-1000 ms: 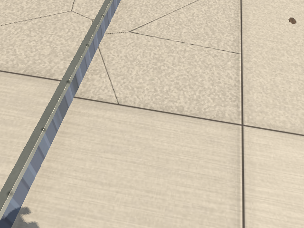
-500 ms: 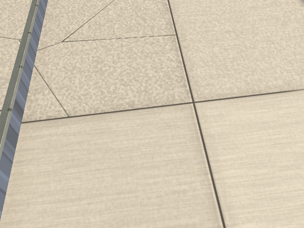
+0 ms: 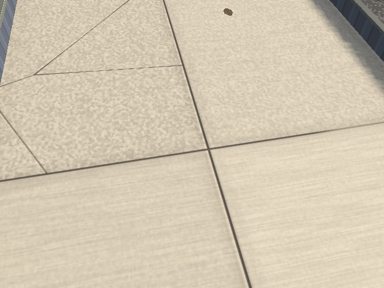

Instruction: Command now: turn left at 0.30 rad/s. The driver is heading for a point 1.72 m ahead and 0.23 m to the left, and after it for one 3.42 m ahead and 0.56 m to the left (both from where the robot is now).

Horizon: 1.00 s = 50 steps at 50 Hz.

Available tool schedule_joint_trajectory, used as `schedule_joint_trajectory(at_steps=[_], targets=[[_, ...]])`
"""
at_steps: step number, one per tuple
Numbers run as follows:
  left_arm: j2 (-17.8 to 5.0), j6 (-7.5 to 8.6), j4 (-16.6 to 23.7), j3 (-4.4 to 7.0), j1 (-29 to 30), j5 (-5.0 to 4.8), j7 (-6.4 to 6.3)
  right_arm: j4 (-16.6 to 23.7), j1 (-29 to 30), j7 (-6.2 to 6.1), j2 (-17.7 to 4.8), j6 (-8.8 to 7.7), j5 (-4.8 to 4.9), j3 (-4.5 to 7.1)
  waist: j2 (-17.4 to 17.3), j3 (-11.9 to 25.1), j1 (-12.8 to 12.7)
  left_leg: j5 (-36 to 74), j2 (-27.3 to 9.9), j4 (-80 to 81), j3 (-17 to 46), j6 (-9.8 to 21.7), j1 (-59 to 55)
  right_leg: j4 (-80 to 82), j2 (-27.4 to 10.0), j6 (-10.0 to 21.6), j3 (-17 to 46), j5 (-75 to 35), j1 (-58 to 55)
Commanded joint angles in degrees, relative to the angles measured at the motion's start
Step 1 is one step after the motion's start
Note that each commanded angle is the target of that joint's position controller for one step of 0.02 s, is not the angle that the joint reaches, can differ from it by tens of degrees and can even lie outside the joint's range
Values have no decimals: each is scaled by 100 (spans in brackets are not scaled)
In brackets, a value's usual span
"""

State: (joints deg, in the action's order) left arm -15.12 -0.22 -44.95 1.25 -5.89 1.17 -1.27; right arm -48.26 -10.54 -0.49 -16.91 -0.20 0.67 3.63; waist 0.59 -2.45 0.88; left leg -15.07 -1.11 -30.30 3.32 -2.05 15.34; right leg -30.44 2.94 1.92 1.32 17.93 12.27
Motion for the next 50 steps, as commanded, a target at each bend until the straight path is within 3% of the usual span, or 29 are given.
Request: schedule_joint_trajectory(at_steps=[1, 3, 5, 6, 7, 8, 9, 10, 11, 15, 17, 19, 20, 21, 22, 23, 24, 25, 26, 27, 28, 30, 32, 38, 46, 48, 49, 50], targets=[[-828, -69, 338, 332, -202, -57, -127, 486, 387, -8, -1033, -113, 16, 238, -1098, 524, -252, 2022, -872, 630, 1460, 955, -33, -322, -121, -6, -40, -550, -74], [-756, -97, 381, 370, -293, -57, -116, 548, 383, -44, -1019, -97, 26, 242, -989, 629, -258, 1872, -796, 501, 1551, 959, 114, -254, -174, 76, -7, -534, -176], [-852, -92, 361, 446, -489, -56, -98, 695, 556, -81, -914, -41, 66, 222, -447, 643, -302, 1502, -436, -18, 1150, 683, 593, 201, -550, 263, 221, -875, -505], [-993, -96, 351, 497, -584, -45, -97, 759, 591, -88, -804, -7, 83, 195, 114, 554, -299, 1003, -73, -597, 670, 415, 1048, 585, -1034, 520, 664, -1356, -715], [-1150, -89, 347, 540, -637, -18, -95, 801, 480, -73, -697, 24, 54, 169, 786, 505, -258, 70, 243, -1288, 148, 174, 1467, 947, -1837, 982, 1379, -2150, -895], [-1062, -44, 440, 501, -525, 14, -118, 848, 460, -47, -726, 50, 4, 196, 1117, 551, -255, -1881, 138, -2446, -11, 46, 1811, 1105, -2582, 1504, 1913, -3033, -938], [-976, 4, 526, 449, -475, 27, -131, 854, 464, -21, -899, 81, 22, 284, 654, 483, -241, -2214, 5, -3402, 165, -18, 2035, 1125, -2808, 1749, 1962, -3574, -901], [-972, 42, 587, 445, -244, -7, -140, 833, 402, -8, -846, 135, 77, 302, 316, 379, -86, -1992, -145, -3555, 236, -51, 2118, 1087, -2647, 1602, 1554, -3540, -871], [-1057, 68, 588, 480, -68, -68, -138, 844, 424, 1, -697, 178, 89, 251, 292, 215, -42, -1614, -266, -3204, 165, -98, 2189, 1114, -2391, 1368, 1102, -3351, -859], [-1242, -25, 493, 559, -231, -96, -175, 1078, 733, 153, -437, 187, 101, 108, 665, 434, -280, -826, -186, -1908, -435, -214, 1381, 980, -1890, 1063, -13, -3649, -974], [-1332, -67, 453, 593, -328, -151, -153, 1170, 732, 236, -524, 204, 125, 134, 796, 575, -315, -660, -46, -1262, -682, -131, 932, 811, -1930, 967, -207, -3668, -1030], [-1387, -67, 431, 612, -303, -258, -113, 1183, 521, 285, -607, 260, 110, 197, 821, 644, -167, -132, 92, -426, -884, 56, 401, 447, -1973, 763, -371, -3435, -933], [-1326, -38, 407, 598, -295, -313, -87, 1120, 255, 267, -674, 289, 84, 256, 741, 701, -14, 369, 232, 169, -960, 220, -162, 24, -1877, 539, -578, -3212, -670], [-1146, 26, 281, 553, -625, -272, -29, 1073, -91, 178, -952, 308, 56, 382, 262, 868, 102, 1301, 202, 675, -589, 483, -1085, -821, -1600, 138, -920, -2623, -91], [-789, 62, 491, 430, -550, 31, 4, 1146, -423, 44, -1670, 299, 31, 558, -1235, 979, 110, 3840, -1212, 726, 1463, 1117, -2283, -2559, -986, -425, -1167, 563, 1664], [-748, 75, 751, 391, -238, 32, -15, 1282, -323, 89, -1771, 169, -193, 493, -1473, 1475, 200, 4293, -2413, 861, 2993, 2479, -2003, -3786, -308, -628, -274, 2450, 2430], [-1043, 50, 716, 478, -111, -135, -10, 1260, -343, 137, -1404, 44, -148, 400, -733, 1437, 337, 2958, -2163, 1075, 2557, 2474, -1875, -4158, -536, -585, 185, 2215, 2530], [-1064, 55, 706, 496, -127, -224, 16, 1146, -252, 120, -1147, -41, -35, 335, -723, 1035, 187, 1168, -1754, 1250, 2077, 2077, -1610, -3931, -697, -450, 179, 1654, 2690], [-1074, 71, 605, 523, -132, -191, 0, 1102, -100, 87, -949, -70, 50, 283, -512, 761, 111, -590, -1415, 1467, 1905, 1720, -1353, -3526, -834, -378, 173, 1130, 2742], [-1124, 75, 574, 537, -141, -154, -3, 1088, 63, 52, -766, -92, 68, 202, -719, 545, 56, -1320, -1290, 1703, 1826, 1574, -1122, -3220, -871, -375, 126, 684, 2689], [-1053, 101, 500, 516, -241, -147, 34, 1070, 88, 22, -712, -122, 6, 152, -894, 464, 16, -1466, -1187, 1916, 1723, 1523, -934, -3150, -832, -387, 34, 272, 2490], [-954, 185, 404, 487, -359, -194, 80, 1026, 39, -20, -741, -221, -95, 147, -881, 382, 0, -1211, -1155, 2151, 1455, 1496, -906, -2832, -838, -385, -4, -240, 2408], [-849, 250, 412, 440, -218, -211, 94, 948, -65, -37, -791, -330, -124, 160, -704, 252, 65, -898, -1177, 2264, 1177, 1444, -969, -2332, -879, -382, 36, -568, 2483], [-694, 299, 488, 357, -70, -263, 169, 712, -317, -1, -940, -460, -95, 232, -623, -30, 223, -630, -1461, 2534, 669, 1438, -1184, -1421, -898, -384, 176, -962, 2709], [-556, 322, 845, 244, 275, -261, 347, 469, -544, 53, -1013, -404, 26, 328, -539, -231, 354, 176, -1606, 2217, -279, 1241, -1514, -697, -877, -87, -198, -679, 2474], [-621, 317, 912, 266, 110, -269, 392, 469, -488, 51, -1105, -344, 73, 361, -528, -153, 200, 706, -1622, 1811, -454, 1123, -1493, -561, -714, 118, -447, -464, 2040], [-693, 315, 848, 324, -278, -262, 394, 506, -330, 39, -1143, -314, 90, 364, -489, 56, -85, 1661, -1499, 1223, -716, 986, -1300, -320, -480, 247, -680, -560, 1348], [-942, 308, 655, 482, -986, -278, 368, 518, -358, 26, -1012, -299, 55, 317, -298, 503, -419, 2749, -1222, 61, -1113, 785, -963, -144, -159, 395, -823, -645, 212]])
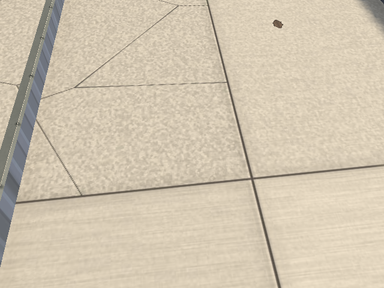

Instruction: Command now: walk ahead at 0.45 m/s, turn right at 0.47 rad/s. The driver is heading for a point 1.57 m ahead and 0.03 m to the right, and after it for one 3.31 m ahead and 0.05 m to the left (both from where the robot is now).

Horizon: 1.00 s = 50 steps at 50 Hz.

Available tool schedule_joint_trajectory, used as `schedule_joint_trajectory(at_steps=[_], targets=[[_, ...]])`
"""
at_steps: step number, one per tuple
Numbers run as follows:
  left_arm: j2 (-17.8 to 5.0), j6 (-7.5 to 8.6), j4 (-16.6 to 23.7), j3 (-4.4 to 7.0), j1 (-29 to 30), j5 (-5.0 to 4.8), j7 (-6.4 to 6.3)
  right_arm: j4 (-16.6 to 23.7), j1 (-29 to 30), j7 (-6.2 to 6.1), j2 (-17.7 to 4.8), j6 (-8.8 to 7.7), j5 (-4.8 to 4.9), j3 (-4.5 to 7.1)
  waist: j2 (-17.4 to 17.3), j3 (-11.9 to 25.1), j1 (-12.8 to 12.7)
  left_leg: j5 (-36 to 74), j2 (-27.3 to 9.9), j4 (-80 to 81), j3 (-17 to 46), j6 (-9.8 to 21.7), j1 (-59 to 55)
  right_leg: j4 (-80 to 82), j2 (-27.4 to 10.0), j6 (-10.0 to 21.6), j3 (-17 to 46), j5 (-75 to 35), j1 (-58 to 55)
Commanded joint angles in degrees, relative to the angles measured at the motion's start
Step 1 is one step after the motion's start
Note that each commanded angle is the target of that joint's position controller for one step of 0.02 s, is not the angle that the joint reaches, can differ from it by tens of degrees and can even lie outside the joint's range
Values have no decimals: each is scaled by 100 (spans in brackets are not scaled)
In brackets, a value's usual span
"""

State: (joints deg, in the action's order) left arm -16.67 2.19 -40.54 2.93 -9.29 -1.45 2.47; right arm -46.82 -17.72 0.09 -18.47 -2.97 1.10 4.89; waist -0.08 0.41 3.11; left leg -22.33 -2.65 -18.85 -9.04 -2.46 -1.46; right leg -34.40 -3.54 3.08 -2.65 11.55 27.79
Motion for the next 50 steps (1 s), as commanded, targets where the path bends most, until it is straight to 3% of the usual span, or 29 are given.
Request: schedule_joint_trajectory(at_steps=[1, 2, 3, 4, 5, 6, 8, 10, 12, 14, 16, 20, 23, 24, 25, 26, 27, 28, 29, 30, 31, 32, 35, 40, 43, 45, 47, 49, 50], targets=[[-1251, 37, -20, 534, -1722, -61, -80, 481, 319, -59, -603, -45, -104, 80, 273, 845, -1099, 3225, -726, -2841, -173, 483, 1723, 324, 182, 586, 365, 116, -2922], [-2057, 54, 38, 655, -1932, -47, -130, 916, 130, -32, 71, -187, -290, -144, 2029, 1203, -742, -630, 397, -5067, 94, -11, 4189, 1237, -1353, 1667, 3855, 1203, -4419], [-1568, 155, 210, 494, -1964, -9, -90, 874, 487, 14, -363, -390, -85, -92, 1266, 1615, -1035, -1015, 437, -5804, 1383, 84, 4907, 2043, -1677, 1866, 5016, 1778, -4753], [-1236, 210, 210, 397, -1726, 53, -88, 982, 822, 81, -688, -503, 135, -14, 963, 967, -1014, -518, 122, -5888, 1405, 261, 5398, 1991, -1588, 1668, 4240, 1346, -4447], [-1074, 224, 277, 349, -1453, 48, -95, 972, 867, 73, -660, -559, 71, -44, 506, 677, -847, -44, -134, -5513, 1369, 364, 5189, 1874, -1343, 1485, 3552, 803, -3848], [-925, 198, 364, 293, -1103, 59, -111, 947, 902, 45, -641, -572, -93, -32, 218, 404, -650, 296, -298, -4998, 1365, 352, 4848, 1893, -1134, 1359, 3041, 219, -3180], [-802, 187, 544, 229, -741, 141, -162, 946, 782, 64, -614, -471, -168, 4, 397, 218, -358, 697, -372, -4475, 1363, 267, 4201, 2148, -856, 1321, 2541, -640, -2402], [-889, 208, 534, 252, -723, 91, -227, 931, 741, 70, -476, -359, -205, -24, 313, 101, -257, 940, -276, -4035, 1224, 86, 4072, 2258, -712, 1347, 2125, -1345, -2044], [-978, 207, 459, 286, -849, 48, -302, 1047, 1126, 53, -344, -313, -216, -81, 262, -106, -335, 1531, -149, -3190, 1143, -79, 4061, 2311, -514, 1236, 1794, -1568, -1805], [-946, 190, 369, 277, -946, 37, -351, 1088, 1477, 89, -165, -330, -190, -161, 404, -159, -476, 2376, 4, -2174, 1051, -127, 3701, 2270, -267, 1008, 1405, -1502, -1650], [-932, 185, 239, 274, -1195, 31, -368, 1152, 1888, 156, -72, -371, -141, -213, 470, -208, -695, 2987, 129, -1540, 954, -108, 3356, 2295, -278, 898, 1359, -1247, -1598], [-935, 163, 7, 280, -1444, 28, -358, 1247, 2187, 254, -242, -429, -62, -166, 538, -344, -800, 3008, 92, -985, 1050, 213, 3582, 2071, -715, 820, 1544, -1304, -2475], [-999, 92, -77, 310, -1394, 60, -369, 1226, 1944, 299, -392, -422, -43, -98, 639, -260, -627, 2187, 192, -915, 888, 569, 3448, 1597, -901, 658, 1397, -2710, -3148], [-1042, 64, -70, 320, -1337, 77, -377, 1146, 1594, 286, -506, -412, -47, -30, 699, 14, -441, 1923, 382, -940, 712, 711, 2966, 1115, -820, 589, 1259, -3844, -3280], [-1010, 24, -45, 291, -1237, 100, -387, 962, 887, 261, -676, -400, -58, 70, 608, 498, -50, 2048, 548, -840, 561, 907, 2001, 170, -581, 464, 986, -4707, -3189], [-870, 9, 63, 208, -1222, 180, -417, 816, -38, 239, -895, -374, -98, 129, 297, 1252, 340, 2377, -74, -1104, 1344, 1249, 359, -1239, -386, 306, 843, -3871, -2288], [-366, 95, 176, 60, -1981, 199, -374, 737, -551, 250, -1418, -346, -122, 266, -1214, 2042, 3, 1517, -1442, -892, 4168, 2323, -1779, -3613, 618, -217, 557, -472, 0], [-538, 218, 198, 31, -1811, 178, -331, 650, -661, 296, -996, -335, 51, 171, -1396, 2115, 128, 418, -1620, 86, 5692, 2423, -2163, -4200, 830, -267, 1022, 1945, 1048], [-872, 313, 350, 110, -1131, -1, -266, 729, -274, 252, -732, -304, 71, 94, -866, 1159, 201, -74, -1529, 196, 4973, 2127, -1492, -4402, 452, -207, 1153, 1591, 1584], [-874, 401, 470, 83, -638, -2, -238, 825, 31, 215, -650, -256, -4, 63, -266, 613, 150, 209, -1295, 313, 4344, 1937, -616, -4104, 227, -147, 1020, 1174, 1517], [-823, 455, 541, 90, -390, 109, -236, 864, 242, 200, -582, -224, -54, 29, 43, 172, -15, 784, -1093, 434, 3903, 1891, 139, -3644, 70, -165, 927, 931, 1415], [-801, 458, 559, 114, -426, 195, -245, 908, 341, 174, -506, -228, -106, -7, -23, 82, -198, 1321, -895, 548, 3604, 1846, 576, -3246, -83, -198, 930, 712, 1096], [-595, 375, 543, 68, -612, 271, -272, 899, 387, 94, -527, -214, -62, 1, -368, 79, -407, 2241, -629, 716, 3058, 1921, 1172, -2507, -145, -450, 741, 602, 745], [-299, 386, 790, -54, 429, 252, -286, 717, 15, -53, -786, -133, 34, 91, -345, -84, -55, 2332, -198, 644, 2432, 1593, 1722, -480, 143, -719, 589, -1115, 298], [-333, 447, 886, -37, 928, 151, -221, 596, -336, -95, -789, -39, 70, 98, -423, -57, 147, 2005, -233, 409, 2659, 1470, 1592, 204, 380, -732, 617, -1602, -61], [-454, 484, 929, 22, 1047, 116, -181, 565, -447, -112, -739, 19, 87, 91, -477, -25, 133, 1777, -345, 107, 3016, 1392, 1211, 555, 429, -654, 754, -1369, -138], [-591, 526, 906, 104, 911, 89, -162, 587, -378, -125, -749, 61, 66, 110, -630, -1, -15, 1789, -462, -231, 3346, 1291, 941, 743, 425, -494, 809, -907, -386], [-802, 570, 727, 245, 104, 120, -208, 669, -227, -104, -548, 76, 31, 53, -642, 382, -481, 2115, -170, -1050, 3222, 1041, 1149, 1093, 264, -159, 749, -835, -1678], [-1097, 577, 672, 337, -727, 217, -265, 797, -189, -72, -212, 44, -54, -70, -159, 1144, -854, 1550, 135, -2504, 2803, 839, 1770, 927, -642, 243, 1540, -570, -3076]])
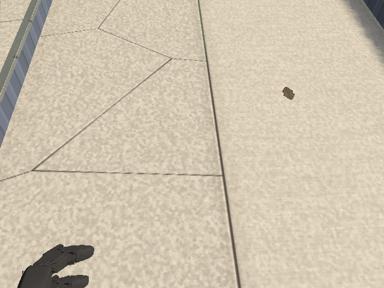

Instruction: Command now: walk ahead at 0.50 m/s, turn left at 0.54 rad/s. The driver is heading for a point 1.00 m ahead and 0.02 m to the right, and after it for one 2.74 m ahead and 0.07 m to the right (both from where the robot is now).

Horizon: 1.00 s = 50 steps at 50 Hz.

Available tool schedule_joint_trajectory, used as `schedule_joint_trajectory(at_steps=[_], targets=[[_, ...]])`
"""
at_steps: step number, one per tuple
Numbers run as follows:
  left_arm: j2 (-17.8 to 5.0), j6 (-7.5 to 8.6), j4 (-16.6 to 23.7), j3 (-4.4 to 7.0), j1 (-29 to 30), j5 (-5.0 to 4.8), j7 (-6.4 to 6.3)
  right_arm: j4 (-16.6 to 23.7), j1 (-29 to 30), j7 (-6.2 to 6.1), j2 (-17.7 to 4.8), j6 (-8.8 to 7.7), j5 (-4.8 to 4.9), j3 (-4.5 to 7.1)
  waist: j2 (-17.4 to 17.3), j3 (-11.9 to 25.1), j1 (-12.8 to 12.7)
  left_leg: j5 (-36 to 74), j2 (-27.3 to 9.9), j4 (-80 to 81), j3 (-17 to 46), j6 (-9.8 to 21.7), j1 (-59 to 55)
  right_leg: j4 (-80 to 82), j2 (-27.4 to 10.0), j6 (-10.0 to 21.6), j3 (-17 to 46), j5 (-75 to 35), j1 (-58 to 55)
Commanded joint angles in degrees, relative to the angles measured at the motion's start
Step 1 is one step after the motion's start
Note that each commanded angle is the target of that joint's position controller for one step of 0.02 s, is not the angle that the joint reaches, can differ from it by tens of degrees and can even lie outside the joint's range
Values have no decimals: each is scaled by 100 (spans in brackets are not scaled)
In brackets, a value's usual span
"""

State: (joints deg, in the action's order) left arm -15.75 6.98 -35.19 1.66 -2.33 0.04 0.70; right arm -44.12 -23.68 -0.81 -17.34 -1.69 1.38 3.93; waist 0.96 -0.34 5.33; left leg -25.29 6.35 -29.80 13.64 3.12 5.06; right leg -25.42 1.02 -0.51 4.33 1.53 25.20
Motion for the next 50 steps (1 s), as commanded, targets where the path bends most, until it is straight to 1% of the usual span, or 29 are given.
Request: schedule_joint_trajectory(at_steps=[1, 2, 3, 4, 5, 6, 8, 11, 16, 20, 21, 22, 23, 24, 25, 26, 27, 28, 29, 30, 32, 35, 40, 44, 46, 47, 48, 49, 50], targets=[[-1587, 6, -43, 564, -1914, 141, -85, 672, -307, 5, 24, -139, 35, -86, 1368, 1867, -828, -613, 50, -3179, -326, -98, 3064, 366, -2351, 1486, 3222, 1419, -4550], [-1214, -35, -73, 512, -1964, 2, -41, 613, -409, -6, -493, -151, 108, -17, 1396, 1651, -865, -848, -418, -4096, -340, -194, 3892, 650, -2609, 1589, 4145, 2575, -4441], [-823, -63, -23, 411, -1732, -12, -59, 626, 108, -3, -817, -116, 97, 79, 771, 918, -1005, -289, -641, -4400, -347, -260, 4090, 754, -2327, 1357, 3299, 2598, -3830], [-702, -93, -18, 361, -1481, 29, -64, 696, 486, -5, -816, -87, 26, 96, 376, 460, -964, 136, -810, -4358, -531, -308, 3965, 838, -2046, 1186, 2458, 1907, -3163], [-617, -110, -67, 330, -1297, 59, -61, 783, 709, 10, -751, -87, -30, 112, 309, 159, -863, 424, -947, -4143, -561, -332, 3872, 982, -1823, 1126, 1948, 1309, -2655], [-528, -104, -101, 296, -1189, 86, -67, 823, 760, 46, -665, -62, -13, 125, 420, 14, -746, 596, -1087, -3976, -587, -333, 3673, 1137, -1637, 1057, 1484, 882, -2301], [-512, -52, -241, 300, -1204, 56, -38, 844, 733, 84, -376, -16, 12, 61, 540, -39, -646, 705, -1134, -3654, -719, -351, 3401, 1397, -1477, 1129, 1008, 474, -1919], [-737, -6, -463, 375, -1285, 9, -6, 948, 1041, 106, -167, -19, -58, -32, 367, -129, -621, 1046, -1159, -2775, -761, -412, 3460, 1647, -1521, 1320, 576, -82, -1849], [-1013, -95, -735, 422, -1456, -111, -11, 1091, 1917, 257, -88, -175, -67, -147, 246, -213, -876, 2341, -1089, -978, -1208, -343, 2899, 1693, -1325, 1167, -165, -420, -1866], [-1178, -217, -1033, 445, -1894, -213, -6, 1326, 2459, 314, -254, -235, -23, -108, 346, -327, -935, 2039, -938, -287, -1304, -147, 2641, 1454, -1599, 1057, 8, -683, -2328], [-1223, -260, -1080, 450, -1912, -224, -16, 1329, 2383, 320, -336, -255, -26, -71, 388, -285, -825, 1884, -868, -114, -1333, -76, 2409, 1279, -1640, 1003, 63, -934, -2422], [-1277, -295, -1099, 451, -1844, -235, -32, 1250, 2046, 310, -459, -275, -41, 0, 402, -103, -561, 1899, -737, 132, -1430, 21, 1802, 880, -1573, 906, -5, -1551, -2389], [-1212, -311, -1116, 412, -1835, -230, -44, 1027, 1340, 269, -683, -276, -73, 133, 315, 334, -182, 2042, -599, 331, -1532, 157, 689, 56, -1322, 757, -204, -2150, -2154], [-967, -283, -1041, 300, -1809, -139, -49, 832, 426, 194, -1010, -255, -132, 271, 161, 1018, 243, 2190, -1120, 110, -1066, 383, -855, -1217, -1034, 527, -394, -1426, -1297], [-299, -208, -820, 91, -2219, -28, -33, 789, -139, 110, -1577, -198, -270, 380, -1176, 1885, 164, 1668, -2764, 270, 1261, 1085, -2877, -3439, -210, 85, -697, 1505, 846], [-552, -132, -901, 134, -2268, -145, -43, 785, -243, 117, -1269, -184, -246, 297, -1375, 2316, 251, 1034, -3132, 957, 2607, 1399, -2718, -4441, -33, 56, 150, 3263, 1434], [-961, -134, -825, 276, -1931, -287, -34, 727, 67, 139, -929, -198, -176, 181, -1018, 1381, 184, 777, -2909, 1089, 1768, 1165, -2044, -4774, -328, 84, 273, 2941, 1882], [-930, -153, -751, 278, -1654, -279, -38, 703, 407, 158, -706, -219, -127, 112, -915, 809, 12, 842, -2638, 1250, 997, 987, -1336, -4624, -575, 105, 99, 2471, 1907], [-860, -198, -752, 290, -1521, -204, -63, 681, 769, 183, -505, -249, -136, 58, -768, 436, -176, 1051, -2393, 1482, 498, 874, -688, -4371, -734, 83, 44, 2063, 1740], [-791, -283, -792, 315, -1601, -168, -78, 667, 1010, 203, -356, -308, -167, 26, -894, 225, -373, 1405, -2213, 1712, 61, 792, -172, -4171, -874, 58, 93, 1734, 1412], [-520, -435, -876, 280, -1791, -181, -74, 579, 1223, 209, -306, -424, -213, 57, -815, 107, -584, 1976, -2138, 2051, -495, 813, 349, -4109, -910, -19, 89, 1348, 1017], [-427, -521, -736, 283, -1499, -154, -91, 388, 1213, 153, -410, -513, -256, 125, -537, -125, -628, 2596, -2137, 2246, -1141, 831, 369, -3630, -914, -106, 229, 727, 1331], [-249, -467, -433, 185, -620, -117, 89, 168, 984, 42, -679, -452, -198, 211, -343, -395, -338, 2765, -2087, 2354, -1970, 693, 94, -1977, -812, -10, -154, -448, 1254], [-295, -480, -88, 172, -14, -104, 225, -22, 739, 11, -863, -301, -85, 289, -259, -661, -179, 3276, -2284, 2056, -2270, 571, -598, -1247, -737, 219, -418, -138, 1437], [-414, -480, 38, 240, -64, -45, 290, -20, 809, -40, -1003, -180, -33, 329, -409, -464, -313, 5013, -2280, 1382, -2447, 416, -829, -1078, -455, 359, -745, 300, 1055], [-535, -486, 29, 308, -327, -30, 306, 10, 858, -78, -1087, -127, 3, 351, -545, -189, -471, 5987, -2230, 846, -2497, 320, -896, -1082, -221, 452, -927, 532, 620], [-722, -491, -92, 422, -911, -44, 300, 47, 934, -102, -1117, -76, 41, 360, -562, 177, -785, 6484, -2107, -1, -2559, 202, -824, -936, 37, 582, -1046, 555, -102], [-1024, -497, -285, 591, -1703, -40, 227, 90, 997, -109, -1012, -67, 76, 313, -385, 614, -1216, 6060, -1830, -1194, -2672, -43, -361, -451, 259, 775, -1004, -119, -1304], [-1539, -558, -334, 728, -2079, -45, 71, 196, 707, -83, -641, -124, -131, 182, 598, 1087, -1206, 2984, -1396, -2975, -2669, -446, 1078, -483, -600, 1126, 237, -2254, -2885]])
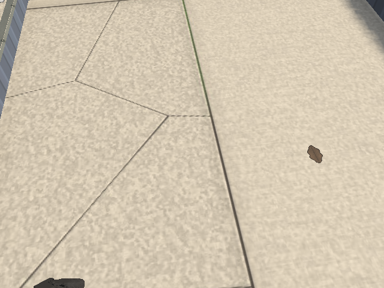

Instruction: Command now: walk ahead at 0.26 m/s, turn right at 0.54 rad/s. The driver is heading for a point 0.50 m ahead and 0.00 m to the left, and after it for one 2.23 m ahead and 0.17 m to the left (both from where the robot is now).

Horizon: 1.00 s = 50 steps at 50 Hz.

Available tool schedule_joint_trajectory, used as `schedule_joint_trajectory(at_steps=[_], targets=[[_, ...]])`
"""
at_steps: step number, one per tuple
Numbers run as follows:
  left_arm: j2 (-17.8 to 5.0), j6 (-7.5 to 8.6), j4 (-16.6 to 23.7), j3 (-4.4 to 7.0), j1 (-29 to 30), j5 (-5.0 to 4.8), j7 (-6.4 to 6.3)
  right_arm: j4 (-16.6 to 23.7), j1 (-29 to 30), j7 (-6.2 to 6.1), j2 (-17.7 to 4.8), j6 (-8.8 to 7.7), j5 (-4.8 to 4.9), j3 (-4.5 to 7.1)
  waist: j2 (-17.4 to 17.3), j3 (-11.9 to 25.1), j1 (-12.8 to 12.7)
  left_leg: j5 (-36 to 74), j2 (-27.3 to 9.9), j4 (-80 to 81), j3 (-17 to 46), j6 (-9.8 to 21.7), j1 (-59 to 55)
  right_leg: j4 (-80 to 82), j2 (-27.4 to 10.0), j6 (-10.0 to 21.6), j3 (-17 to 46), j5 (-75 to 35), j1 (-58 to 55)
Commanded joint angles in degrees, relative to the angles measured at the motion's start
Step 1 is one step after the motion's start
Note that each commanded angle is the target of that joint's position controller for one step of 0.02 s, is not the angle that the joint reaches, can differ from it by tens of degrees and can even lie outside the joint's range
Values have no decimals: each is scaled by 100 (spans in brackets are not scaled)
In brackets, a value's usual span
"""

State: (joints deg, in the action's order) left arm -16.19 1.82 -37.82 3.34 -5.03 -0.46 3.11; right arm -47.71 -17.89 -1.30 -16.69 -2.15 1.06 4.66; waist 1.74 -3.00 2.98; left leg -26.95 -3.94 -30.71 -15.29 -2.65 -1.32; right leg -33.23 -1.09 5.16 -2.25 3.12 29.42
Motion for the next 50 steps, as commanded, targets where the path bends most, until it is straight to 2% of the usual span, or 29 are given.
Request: schedule_joint_trajectory(at_steps=[1, 2, 3, 4, 5, 6, 7, 9, 13, 16, 20, 22, 23, 24, 26, 28, 31, 33, 35, 36, 37, 38, 39, 42, 45, 47, 48, 49, 50], targets=[[-2002, -10, 212, 556, -1394, 141, -194, 752, -573, 48, -175, -178, -295, -96, 1506, 2279, -267, -1427, 754, -4931, 1065, -247, 3661, 386, -1983, 1939, 3863, -3725, -4854], [-1585, 4, 367, 482, -1496, 92, -131, 645, -153, 99, -793, -244, -126, 12, 404, 2981, -820, -1296, 548, -5275, 2124, -153, 3751, 770, -1994, 1971, 3936, -3246, -4815], [-1329, 42, 364, 404, -1183, 44, -110, 827, 351, 92, -861, -246, 40, 38, 218, 2172, -752, -766, 337, -5045, 2083, -32, 4070, 887, -1734, 1701, 3133, -2868, -4187], [-1099, 44, 331, 355, -903, -61, -132, 809, 510, 14, -776, -225, -33, 22, -171, 1462, -560, -302, 109, -4570, 1999, -19, 4145, 998, -1375, 1373, 2588, -2411, -3372], [-945, 13, 368, 310, -647, -78, -177, 789, 558, -57, -807, -165, -129, 46, -122, 1097, -404, 11, -24, -4192, 1995, -42, 3948, 1133, -1188, 1209, 2305, -2202, -2648], [-891, -18, 439, 283, -489, 2, -212, 783, 473, -74, -852, -79, -139, 75, 27, 988, -225, 203, -59, -4010, 2025, -43, 3528, 1299, -1029, 1140, 2122, -2171, -2043], [-931, -30, 474, 296, -398, 79, -226, 769, 368, -83, -800, -12, -159, 74, 123, 981, -128, 324, 16, -3880, 1975, -82, 3285, 1374, -967, 1139, 2054, -2286, -1687], [-1020, -30, 456, 327, -389, 93, -278, 750, 283, -111, -644, 52, -190, 31, 181, 1083, -66, 500, 115, -3449, 1938, -192, 3149, 1361, -862, 1149, 1870, -2645, -1455], [-1037, -152, 417, 318, -407, 13, -432, 801, 574, -139, -557, 132, -178, -15, 290, 1243, -172, 1099, 179, -2536, 2025, -338, 3226, 1277, -737, 940, 1881, -1703, -1546], [-771, -206, 366, 187, -304, 104, -466, 787, 753, -84, -481, 167, -117, -59, 463, 1153, -290, 1555, 45, -1828, 1985, -327, 2844, 1376, -699, 790, 1763, -607, -1388], [-453, -138, 73, -5, -347, 234, -331, 777, 857, 13, -417, 90, -119, -97, 560, 886, -377, 1543, 42, -675, 1839, -114, 1892, 1205, -795, 733, 1675, -307, -1214], [-425, -92, -80, -46, -500, 191, -295, 804, 831, 49, -489, 31, -176, -90, 338, 701, -276, 2462, 92, 509, 1820, 124, 1395, 948, -593, 380, 1574, -58, -1254], [-466, -57, -100, -37, -692, 236, -317, 918, 940, 28, -822, 17, -218, -40, -19, 686, -459, 3761, -308, 527, 2346, 289, 1300, 624, -304, 87, 1414, 370, -1313], [-579, -36, -139, 23, -1119, 258, -337, 968, 1122, 9, -1239, 49, -194, 60, -809, 700, -871, 4125, -567, 377, 2696, 629, 1294, 381, 202, -144, 956, 1089, -1219], [-610, -105, -63, 41, -613, 232, -432, 949, 1062, 59, -866, 112, -102, 31, -1171, 604, -581, 2812, -592, 738, 3150, 904, 1874, 138, 373, -416, 476, 1238, -1542], [-568, -236, -20, 91, -479, 161, -491, 993, 1016, 76, -871, 119, -80, 47, -1226, 523, -512, 2640, -551, 725, 3309, 897, 2001, 18, 356, -363, 412, 1223, -1525], [-479, -284, 19, 150, -529, 140, -479, 1100, 930, 26, -863, 149, -34, 95, -1051, 700, -445, 2738, -380, 426, 3328, 868, 2032, 117, 245, -257, 428, 1039, -1660], [-531, -273, 12, 220, -583, 130, -460, 1236, 962, -4, -777, 206, -6, 97, -530, 770, -388, 2578, -43, -53, 3017, 683, 2274, 449, -58, -89, 678, 662, -1853], [-731, -271, 28, 300, -648, 146, -468, 1337, 894, 16, -652, 262, -25, 73, 350, 685, -344, 1754, 480, -946, 2327, 332, 2951, 976, -996, 450, 1569, -303, -2205], [-779, -248, 56, 311, -565, 146, -492, 1364, 802, 45, -604, 281, -67, 79, 823, 726, -295, 408, 544, -1645, 1975, 199, 3228, 1123, -1701, 887, 2077, -1075, -2342], [-728, -203, 115, 284, -569, 152, -528, 1416, 912, 77, -709, 299, -77, 127, 792, 719, -394, -612, 376, -2653, 1948, 116, 3543, 1178, -2181, 1245, 2393, -1837, -2429], [-728, -163, 148, 273, -546, 147, -555, 1438, 972, 97, -783, 331, -39, 182, 411, 656, -399, -802, 275, -3296, 2028, 54, 3778, 1160, -2290, 1352, 2333, -2233, -2484], [-783, -142, 156, 292, -385, 103, -566, 1435, 959, 104, -687, 374, 2, 168, 213, 545, -312, -632, 131, -3211, 2070, 18, 3903, 1137, -2124, 1174, 1978, -2156, -2521], [-986, -221, 91, 375, -258, 53, -569, 1517, 1122, 167, -395, 414, 35, 39, 497, 542, -421, 107, 97, -2258, 1612, -72, 3355, 1059, -1542, 763, 908, -2276, -2441], [-1059, -302, 14, 413, -386, -19, -541, 1598, 1068, 286, -503, 434, 82, 83, 768, 764, -463, 570, 332, -1114, 1199, 10, 2528, 829, -1451, 582, 429, -2106, -2473], [-1014, -271, -67, 383, -409, -159, -506, 1510, 738, 287, -524, 464, 19, 139, 643, 850, -252, 1539, 587, 187, 1037, 250, 1569, 300, -1317, 288, 197, -1564, -2136], [-812, -214, -223, 312, -738, -124, -451, 1521, 592, 224, -688, 453, -22, 190, 160, 931, -211, 2568, 462, 787, 1462, 462, 706, -299, -1050, -91, -99, -803, -1574], [-364, -171, -66, 129, -750, 224, -392, 1663, 457, 107, -1225, 436, -90, 259, -1406, 1175, -308, 5160, -1094, 837, 3388, 990, -439, -1748, -533, -690, -484, 2036, -172], [-419, -189, -24, 132, -521, 181, -410, 1684, 518, 135, -997, 333, -325, 107, -1589, 1536, -162, 5939, -2128, 743, 4115, 2145, 178, -2580, -243, -912, 221, 3695, 83]])
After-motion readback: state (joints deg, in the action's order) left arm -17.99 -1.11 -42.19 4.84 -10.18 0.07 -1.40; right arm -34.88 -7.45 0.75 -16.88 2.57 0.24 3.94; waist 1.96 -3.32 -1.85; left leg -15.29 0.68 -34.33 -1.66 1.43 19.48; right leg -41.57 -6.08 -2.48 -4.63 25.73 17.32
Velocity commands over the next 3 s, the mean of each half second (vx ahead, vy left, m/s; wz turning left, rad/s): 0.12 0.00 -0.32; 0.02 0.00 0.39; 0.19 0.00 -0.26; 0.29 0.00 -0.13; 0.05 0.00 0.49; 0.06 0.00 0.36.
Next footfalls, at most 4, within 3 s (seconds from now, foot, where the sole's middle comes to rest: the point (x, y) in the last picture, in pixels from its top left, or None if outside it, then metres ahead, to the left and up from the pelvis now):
0.44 left None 0.23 0.14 -0.75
0.96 left None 0.19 0.18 -0.75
1.60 right None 0.30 -0.11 -0.75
2.06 left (195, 249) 0.58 0.00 -0.75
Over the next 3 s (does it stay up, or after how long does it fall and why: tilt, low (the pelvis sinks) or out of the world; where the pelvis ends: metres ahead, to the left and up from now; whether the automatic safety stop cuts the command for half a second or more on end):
stays up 0.50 -0.09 0.03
